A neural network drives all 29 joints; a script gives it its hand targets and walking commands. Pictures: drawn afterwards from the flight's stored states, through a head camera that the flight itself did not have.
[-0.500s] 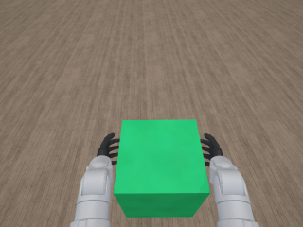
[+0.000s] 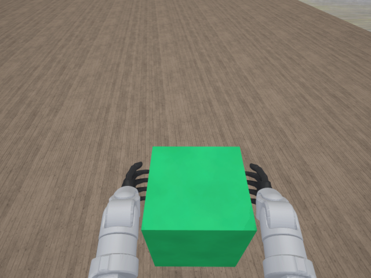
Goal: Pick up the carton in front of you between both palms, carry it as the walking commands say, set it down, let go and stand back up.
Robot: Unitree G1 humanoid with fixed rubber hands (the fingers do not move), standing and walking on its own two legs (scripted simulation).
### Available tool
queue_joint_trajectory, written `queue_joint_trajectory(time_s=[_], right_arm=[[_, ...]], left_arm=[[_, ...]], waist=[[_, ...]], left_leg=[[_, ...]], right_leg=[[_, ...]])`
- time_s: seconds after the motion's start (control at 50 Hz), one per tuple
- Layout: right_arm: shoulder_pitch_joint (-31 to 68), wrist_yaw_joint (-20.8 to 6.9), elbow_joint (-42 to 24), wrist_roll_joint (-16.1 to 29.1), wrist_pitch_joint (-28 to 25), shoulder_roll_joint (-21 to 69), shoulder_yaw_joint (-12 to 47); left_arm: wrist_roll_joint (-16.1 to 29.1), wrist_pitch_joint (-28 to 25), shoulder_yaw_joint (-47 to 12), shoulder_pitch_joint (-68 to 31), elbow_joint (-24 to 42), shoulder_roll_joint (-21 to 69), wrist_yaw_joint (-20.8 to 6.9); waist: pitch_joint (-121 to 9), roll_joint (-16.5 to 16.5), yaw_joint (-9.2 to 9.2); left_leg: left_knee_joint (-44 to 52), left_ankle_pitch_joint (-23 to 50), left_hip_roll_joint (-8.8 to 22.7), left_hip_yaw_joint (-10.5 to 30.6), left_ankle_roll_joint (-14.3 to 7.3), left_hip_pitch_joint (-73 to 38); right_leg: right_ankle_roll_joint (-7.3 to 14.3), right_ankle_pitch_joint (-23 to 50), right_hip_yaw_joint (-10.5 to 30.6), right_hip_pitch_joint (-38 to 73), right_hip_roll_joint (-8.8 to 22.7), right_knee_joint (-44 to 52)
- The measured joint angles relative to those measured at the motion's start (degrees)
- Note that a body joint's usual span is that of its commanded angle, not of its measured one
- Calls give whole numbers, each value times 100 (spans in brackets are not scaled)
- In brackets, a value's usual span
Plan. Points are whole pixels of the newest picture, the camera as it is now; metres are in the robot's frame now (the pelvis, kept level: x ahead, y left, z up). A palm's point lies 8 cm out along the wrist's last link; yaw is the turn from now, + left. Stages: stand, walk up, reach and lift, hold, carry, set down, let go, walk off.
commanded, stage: hold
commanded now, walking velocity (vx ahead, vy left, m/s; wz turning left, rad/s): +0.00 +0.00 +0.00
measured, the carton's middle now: (195, 209) +0.29 +0.00 -0.04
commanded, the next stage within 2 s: set down in 0.02 s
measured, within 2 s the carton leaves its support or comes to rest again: neither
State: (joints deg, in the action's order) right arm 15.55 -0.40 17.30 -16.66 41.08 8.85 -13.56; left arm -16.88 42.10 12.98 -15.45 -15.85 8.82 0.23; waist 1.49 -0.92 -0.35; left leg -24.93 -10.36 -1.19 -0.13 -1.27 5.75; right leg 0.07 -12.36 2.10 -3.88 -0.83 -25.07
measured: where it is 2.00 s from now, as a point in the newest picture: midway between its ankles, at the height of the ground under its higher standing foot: outside the picture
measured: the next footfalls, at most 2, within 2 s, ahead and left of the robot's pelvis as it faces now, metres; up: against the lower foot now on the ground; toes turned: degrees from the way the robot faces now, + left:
none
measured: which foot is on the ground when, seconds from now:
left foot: down 0.00-1.00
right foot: down 0.00-1.00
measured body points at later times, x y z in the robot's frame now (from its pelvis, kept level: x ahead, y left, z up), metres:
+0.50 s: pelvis +0.00 -0.01 -0.02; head +0.10 +0.00 +0.41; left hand +0.35 +0.16 -0.07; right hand +0.36 -0.14 -0.06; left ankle +0.05 +0.10 -0.74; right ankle +0.03 -0.12 -0.74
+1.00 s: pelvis -0.03 -0.02 -0.15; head +0.20 -0.01 +0.24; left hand +0.40 +0.16 -0.23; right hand +0.42 -0.14 -0.23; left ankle +0.05 +0.11 -0.74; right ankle +0.03 -0.12 -0.74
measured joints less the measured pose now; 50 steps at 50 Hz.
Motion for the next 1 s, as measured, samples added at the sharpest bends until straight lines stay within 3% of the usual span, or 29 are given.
queue_joint_trajectory(time_s=[0.12,0.22,0.32,0.42,0.5,0.64,0.78,1.0], right_arm=[[115,-29,135,-73,-31,28,-125],[507,-100,615,-337,-263,142,-589],[1061,-207,1197,-695,-734,229,-1212],[1441,-240,1511,-925,-1417,234,-1492],[1550,-153,1582,-767,-2171,170,-1398],[1616,180,1533,56,-3117,-70,-845],[1900,349,1420,524,-3144,-213,-655],[2953,246,1975,237,-2688,-405,-1073]], left_arm=[[-30,-29,108,-118,-141,29,4],[-255,-252,572,-530,-633,151,-22],[-582,-720,1256,-1060,-1168,295,-104],[-768,-1422,1551,-1375,-1440,299,-167],[-633,-2186,1485,-1440,-1468,218,-127],[83,-3157,1140,-1494,-1388,-45,44],[485,-3189,1084,-1812,-1299,-188,92],[153,-2716,1622,-2731,-1624,-214,98]], waist=[[-36,-5,-1],[-11,-6,-19],[132,-2,-72],[301,-1,-116],[400,-10,-137],[78,-19,-152],[-648,-29,-195],[-1134,-53,-191]], left_leg=[[-11,-34,-50,11,-27,0],[-185,-132,-87,38,-31,152],[-588,-300,-108,73,-24,620],[-1046,-392,-99,145,22,1593],[-1424,-398,-85,202,74,2694],[-2379,-548,-99,348,186,4946],[-3472,-879,-164,449,276,6652],[-4784,-1248,-268,469,304,8267]], right_leg=[[-12,-42,104,-19,-5,-38],[8,-168,173,-193,-27,-258],[9,-357,208,-674,-66,-698],[5,-452,177,-1631,-126,-1148],[36,-473,139,-2729,-178,-1538],[50,-624,129,-4983,-306,-2502],[28,-939,162,-6698,-429,-3593],[-17,-1326,139,-8301,-507,-4905]])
